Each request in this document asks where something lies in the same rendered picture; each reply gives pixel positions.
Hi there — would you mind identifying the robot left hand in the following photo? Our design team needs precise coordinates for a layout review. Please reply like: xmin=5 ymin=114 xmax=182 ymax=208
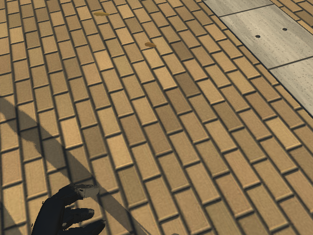
xmin=31 ymin=182 xmax=106 ymax=235

